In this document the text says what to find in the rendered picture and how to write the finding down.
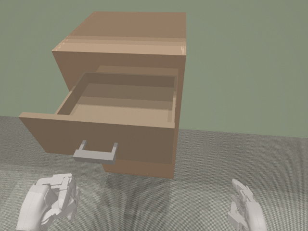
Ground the cabinet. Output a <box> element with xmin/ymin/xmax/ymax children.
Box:
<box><xmin>52</xmin><ymin>11</ymin><xmax>186</xmax><ymax>179</ymax></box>

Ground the right robot hand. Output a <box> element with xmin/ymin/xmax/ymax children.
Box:
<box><xmin>228</xmin><ymin>179</ymin><xmax>268</xmax><ymax>231</ymax></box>

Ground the drawer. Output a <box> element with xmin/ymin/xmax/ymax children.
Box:
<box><xmin>19</xmin><ymin>71</ymin><xmax>177</xmax><ymax>164</ymax></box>

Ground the handle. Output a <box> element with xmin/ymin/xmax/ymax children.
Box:
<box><xmin>73</xmin><ymin>140</ymin><xmax>118</xmax><ymax>165</ymax></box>

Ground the left robot hand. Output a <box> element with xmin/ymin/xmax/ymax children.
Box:
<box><xmin>16</xmin><ymin>173</ymin><xmax>81</xmax><ymax>231</ymax></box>

